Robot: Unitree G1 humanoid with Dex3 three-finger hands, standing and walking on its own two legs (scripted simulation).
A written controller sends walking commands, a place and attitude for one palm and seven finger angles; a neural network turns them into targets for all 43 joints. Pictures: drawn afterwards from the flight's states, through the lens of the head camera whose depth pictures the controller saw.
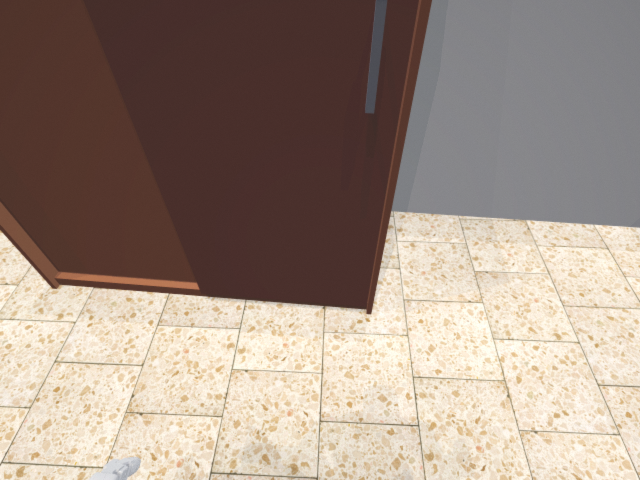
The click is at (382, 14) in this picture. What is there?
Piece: wardrobe's sliding door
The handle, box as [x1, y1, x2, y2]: [365, 0, 386, 113]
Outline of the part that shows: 386,0 376,0 365,112 373,113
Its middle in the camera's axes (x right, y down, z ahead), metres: +0.10 -0.34 +0.71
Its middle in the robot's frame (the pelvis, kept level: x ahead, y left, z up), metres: +0.78 -0.05 +0.17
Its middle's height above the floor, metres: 0.95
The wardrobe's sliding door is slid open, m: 0.00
